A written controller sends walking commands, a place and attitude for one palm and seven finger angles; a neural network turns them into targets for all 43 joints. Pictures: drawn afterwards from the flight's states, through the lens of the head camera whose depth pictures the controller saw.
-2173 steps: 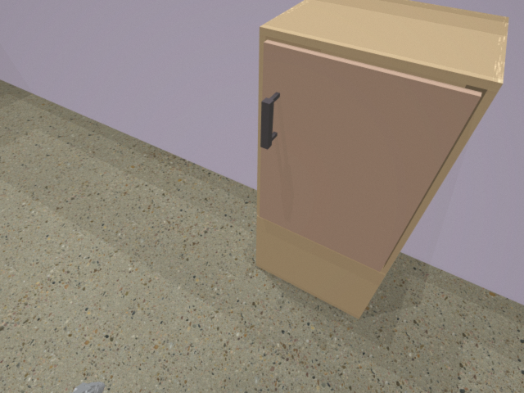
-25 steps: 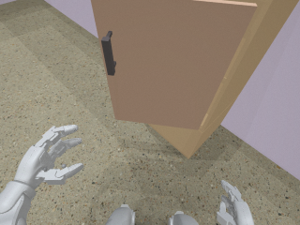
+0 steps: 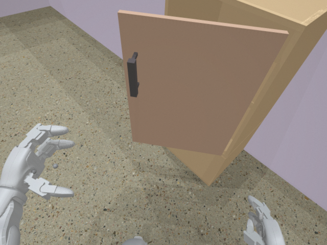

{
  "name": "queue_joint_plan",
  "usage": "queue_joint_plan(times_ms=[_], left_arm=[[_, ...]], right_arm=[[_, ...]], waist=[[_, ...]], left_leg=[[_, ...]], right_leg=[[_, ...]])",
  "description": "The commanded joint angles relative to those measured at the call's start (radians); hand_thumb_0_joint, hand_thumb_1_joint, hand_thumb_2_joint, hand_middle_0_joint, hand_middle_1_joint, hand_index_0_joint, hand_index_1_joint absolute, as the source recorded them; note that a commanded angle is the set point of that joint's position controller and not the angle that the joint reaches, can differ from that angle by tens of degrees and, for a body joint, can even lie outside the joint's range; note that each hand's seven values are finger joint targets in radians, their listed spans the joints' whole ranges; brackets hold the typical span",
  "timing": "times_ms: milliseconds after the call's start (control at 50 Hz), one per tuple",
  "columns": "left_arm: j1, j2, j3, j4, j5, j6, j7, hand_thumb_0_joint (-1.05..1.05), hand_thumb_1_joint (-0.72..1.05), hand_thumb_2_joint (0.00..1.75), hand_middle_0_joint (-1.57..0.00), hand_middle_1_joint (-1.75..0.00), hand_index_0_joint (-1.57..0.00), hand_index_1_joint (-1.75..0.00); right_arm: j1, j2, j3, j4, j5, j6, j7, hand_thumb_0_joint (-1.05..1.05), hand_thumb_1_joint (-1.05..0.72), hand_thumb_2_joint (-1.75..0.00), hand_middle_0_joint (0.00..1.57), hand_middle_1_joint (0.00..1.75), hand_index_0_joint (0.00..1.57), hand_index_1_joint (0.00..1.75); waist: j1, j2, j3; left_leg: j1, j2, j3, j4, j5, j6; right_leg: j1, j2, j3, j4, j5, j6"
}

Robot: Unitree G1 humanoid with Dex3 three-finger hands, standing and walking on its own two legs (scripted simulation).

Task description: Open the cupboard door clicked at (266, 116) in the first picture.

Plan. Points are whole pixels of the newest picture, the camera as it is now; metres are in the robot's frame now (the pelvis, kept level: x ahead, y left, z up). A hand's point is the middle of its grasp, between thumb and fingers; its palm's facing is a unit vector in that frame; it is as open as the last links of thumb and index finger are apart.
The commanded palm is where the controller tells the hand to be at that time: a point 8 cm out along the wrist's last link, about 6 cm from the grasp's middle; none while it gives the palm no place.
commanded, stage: raise the hand with hooked fingers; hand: left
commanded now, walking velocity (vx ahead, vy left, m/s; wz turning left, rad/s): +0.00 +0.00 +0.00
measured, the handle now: (134, 75) +0.58 +0.14 +0.09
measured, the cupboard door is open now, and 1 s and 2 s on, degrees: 38 38 38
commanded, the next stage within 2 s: move the hooked fingers beside the handle in 0.88 s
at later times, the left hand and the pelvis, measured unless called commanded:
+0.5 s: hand (55, 143) +0.30 +0.26 +0.11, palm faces -0.06 -1.00 -0.04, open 14.0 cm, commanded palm +0.27 +0.31 +0.11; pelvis +0.01 -0.01 +0.02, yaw +0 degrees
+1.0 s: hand (65, 145) +0.29 +0.24 +0.11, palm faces -0.05 -1.00 -0.03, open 14.0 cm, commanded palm +0.27 +0.29 +0.11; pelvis +0.01 -0.03 +0.02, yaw +0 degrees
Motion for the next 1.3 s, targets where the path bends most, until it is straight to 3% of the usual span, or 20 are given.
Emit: queue_joint_plan(times_ms=[0,20,100,140,220,320,360,440,620,660,760,860,880,960,1000,1100,1200,1220,1280], left_arm=[[-0.172,0.183,0.049,-0.109,-0.011,0.02,-0.033,0.0,-0.5,0.3,-0.3,-1.2,-0.3,-1.2],[-0.203,0.198,0.053,-0.102,-0.011,0.026,-0.041,0.0,-0.5,0.3,-0.3,-1.2,-0.3,-1.2],[-0.302,0.267,0.121,-0.131,-0.022,-0.001,-0.044,0.0,-0.5,0.3,-0.3,-1.2,-0.3,-1.2],[-0.348,0.309,0.152,-0.156,-0.022,-0.029,-0.04,0.0,-0.5,0.3,-0.3,-1.2,-0.3,-1.2],[-0.365,0.305,0.147,-0.084,-0.021,-0.033,-0.052,0.0,-0.5,0.3,-0.3,-1.2,-0.3,-1.2],[-0.388,0.312,0.14,0.051,-0.025,0.039,-0.101,0.0,-0.5,0.3,-0.3,-1.2,-0.3,-1.2],[-0.425,0.331,0.145,0.054,-0.026,0.048,-0.113,0.0,-0.5,0.3,-0.3,-1.2,-0.3,-1.2],[-0.388,0.322,0.154,0.034,-0.037,0.018,-0.117,0.0,-0.5,0.3,-0.3,-1.2,-0.3,-1.2],[-0.407,0.349,0.178,0.041,-0.029,-0.017,-0.088,0.0,-0.5,0.3,-0.3,-1.2,-0.3,-1.2],[-0.413,0.333,0.159,0.03,-0.023,-0.02,-0.088,0.0,-0.5,0.3,-0.3,-1.2,-0.3,-1.2],[-0.405,0.338,0.173,0.013,-0.034,-0.042,-0.09,0.0,-0.5,0.3,-0.3,-1.2,-0.3,-1.2],[-0.417,0.307,0.141,0.094,-0.039,-0.02,-0.108,0.0,-0.5,0.3,-0.3,-1.2,-0.3,-1.2],[-0.421,0.313,0.141,0.09,-0.032,-0.019,-0.109,0.0,-0.5,0.3,-0.3,-1.2,-0.3,-1.2],[-0.409,0.327,0.155,0.073,-0.032,-0.025,-0.108,0.0,-0.5,0.3,-0.3,-1.2,-0.3,-1.2],[-0.486,0.324,0.139,0.063,-0.029,-0.039,-0.101,0.0,-0.5,0.3,-0.3,-1.2,-0.3,-1.2],[-0.627,0.33,0.121,0.186,-0.011,-0.049,-0.089,0.0,-0.5,0.3,-0.3,-1.2,-0.3,-1.2],[-0.752,0.356,0.094,0.27,0.027,-0.04,-0.093,0.0,-0.5,0.3,-0.3,-1.2,-0.3,-1.2],[-0.789,0.366,0.094,0.268,0.027,-0.045,-0.093,0.0,-0.5,0.3,-0.3,-1.2,-0.3,-1.2],[-0.769,0.371,0.112,0.286,0.028,-0.055,-0.088,0.0,-0.5,0.3,-0.3,-1.2,-0.3,-1.2]], right_arm=[[-0.021,-0.162,-0.063,-0.144,0.007,-0.032,-0.016,0.0,-0.9,-0.9,0.2,0.3,0.2,0.3],[-0.021,-0.167,-0.06,-0.145,0.007,-0.03,-0.018,0.0,-0.9,-0.9,0.2,0.3,0.2,0.3],[-0.025,-0.162,-0.056,-0.146,0.001,-0.025,-0.027,0.0,-0.9,-0.9,0.2,0.3,0.2,0.3],[-0.026,-0.16,-0.051,-0.139,-0.004,-0.024,-0.029,0.0,-0.9,-0.9,0.2,0.3,0.2,0.3],[-0.026,-0.159,-0.047,-0.119,-0.001,-0.024,-0.033,0.0,-0.9,-0.9,0.2,0.3,0.2,0.3],[-0.025,-0.168,-0.047,-0.111,0.008,-0.013,-0.041,0.0,-0.9,-0.9,0.2,0.3,0.2,0.3],[-0.022,-0.17,-0.047,-0.115,0.009,-0.009,-0.042,0.0,-0.9,-0.9,0.2,0.3,0.2,0.3],[-0.007,-0.168,-0.055,-0.123,0.002,-0.015,-0.032,0.0,-0.9,-0.9,0.2,0.3,0.2,0.3],[-0.009,-0.168,-0.058,-0.114,0.002,-0.006,-0.027,0.0,-0.9,-0.9,0.2,0.3,0.2,0.3],[-0.011,-0.163,-0.057,-0.118,0.004,-0.004,-0.028,0.0,-0.9,-0.9,0.2,0.3,0.2,0.3],[-0.01,-0.159,-0.056,-0.113,0.002,-0.008,-0.032,0.0,-0.9,-0.9,0.2,0.3,0.2,0.3],[-0.016,-0.164,-0.053,-0.102,0.009,-0.004,-0.037,0.0,-0.9,-0.9,0.2,0.3,0.2,0.3],[-0.017,-0.165,-0.054,-0.103,0.008,-0.004,-0.038,0.0,-0.9,-0.9,0.2,0.3,0.2,0.3],[-0.016,-0.16,-0.055,-0.112,0.006,-0.006,-0.036,0.0,-0.9,-0.9,0.2,0.3,0.2,0.3],[-0.016,-0.16,-0.054,-0.103,0.006,-0.006,-0.04,0.0,-0.9,-0.9,0.2,0.3,0.2,0.3],[0.002,-0.168,-0.05,-0.067,0.007,0.004,-0.053,0.0,-0.9,-0.9,0.2,0.3,0.2,0.3],[0.021,-0.173,-0.05,-0.053,0.007,0.018,-0.054,0.0,-0.9,-0.9,0.2,0.3,0.2,0.3],[0.025,-0.175,-0.05,-0.051,0.004,0.022,-0.053,0.0,-0.9,-0.9,0.2,0.3,0.2,0.3],[0.036,-0.171,-0.054,-0.058,0.002,0.029,-0.044,0.0,-0.9,-0.9,0.2,0.3,0.2,0.3]], waist=[[-0.014,0.092,-0.141],[-0.014,0.082,-0.129],[-0.01,0.066,-0.191],[0.0,0.117,-0.223],[-0.003,0.131,-0.194],[-0.006,0.086,-0.146],[-0.009,0.086,-0.165],[0.002,0.057,-0.224],[0.0,0.076,-0.169],[-0.005,0.101,-0.185],[-0.006,0.074,-0.216],[-0.019,0.051,-0.139],[-0.014,0.07,-0.153],[-0.008,0.042,-0.193],[-0.023,0.057,-0.189],[-0.051,0.032,-0.144],[-0.055,0.085,-0.199],[-0.052,0.071,-0.216],[-0.035,0.087,-0.284]], left_leg=[[0.199,0.015,-0.078,-0.233,0.181,-0.045],[0.2,0.013,-0.079,-0.233,0.194,-0.046],[0.25,0.011,-0.08,-0.242,0.217,-0.043],[0.283,0.009,-0.078,-0.241,0.266,-0.05],[0.29,0.011,-0.076,-0.252,0.255,-0.047],[0.256,0.004,-0.063,-0.272,0.233,-0.036],[0.262,0.001,-0.056,-0.276,0.234,-0.033],[0.293,-0.002,-0.046,-0.261,0.319,-0.03],[0.254,-0.006,-0.026,-0.264,0.252,-0.025],[0.262,-0.007,-0.021,-0.267,0.248,-0.023],[0.272,-0.007,-0.021,-0.259,0.282,-0.02],[0.231,-0.009,-0.017,-0.263,0.222,-0.02],[0.241,-0.009,-0.018,-0.266,0.226,-0.02],[0.255,-0.01,-0.017,-0.259,0.266,-0.017],[0.255,-0.008,-0.016,-0.255,0.247,-0.018],[0.22,-0.006,-0.02,-0.253,0.181,-0.019],[0.227,-0.006,-0.019,-0.248,0.182,-0.019],[0.227,-0.006,-0.022,-0.241,0.203,-0.02],[0.247,-0.008,-0.019,-0.236,0.252,-0.019]], right_leg=[[0.007,0.032,-0.023,-0.126,0.131,-0.038],[0.021,0.038,-0.021,-0.128,0.14,-0.044],[0.049,0.038,-0.017,-0.143,0.15,-0.044],[0.067,0.039,-0.013,-0.141,0.175,-0.051],[0.076,0.036,-0.009,-0.161,0.172,-0.052],[0.098,0.029,-0.003,-0.195,0.179,-0.048],[0.107,0.026,0.0,-0.204,0.184,-0.044],[0.141,0.03,0.005,-0.198,0.262,-0.043],[0.139,0.025,0.026,-0.218,0.213,-0.043],[0.142,0.023,0.029,-0.22,0.213,-0.039],[0.176,0.023,0.037,-0.22,0.26,-0.036],[0.138,0.019,0.045,-0.241,0.206,-0.031],[0.142,0.017,0.042,-0.238,0.207,-0.033],[0.169,0.016,0.047,-0.232,0.253,-0.031],[0.149,0.017,0.047,-0.231,0.236,-0.028],[0.101,0.015,0.052,-0.237,0.158,-0.027],[0.096,0.008,0.057,-0.225,0.157,-0.031],[0.115,0.011,0.06,-0.216,0.178,-0.035],[0.141,0.012,0.057,-0.201,0.241,-0.035]])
